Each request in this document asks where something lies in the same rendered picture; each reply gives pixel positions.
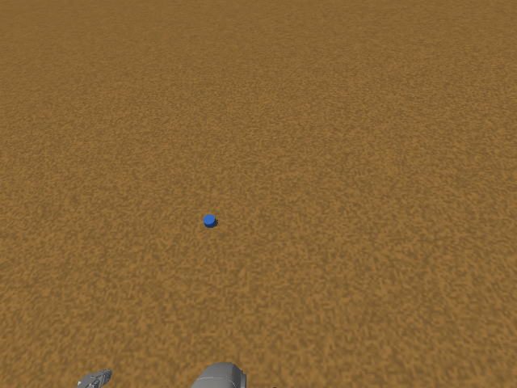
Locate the left robot hand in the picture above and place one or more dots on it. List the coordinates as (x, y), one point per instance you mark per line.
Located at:
(96, 380)

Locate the tin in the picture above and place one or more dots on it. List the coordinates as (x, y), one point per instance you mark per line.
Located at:
(209, 221)

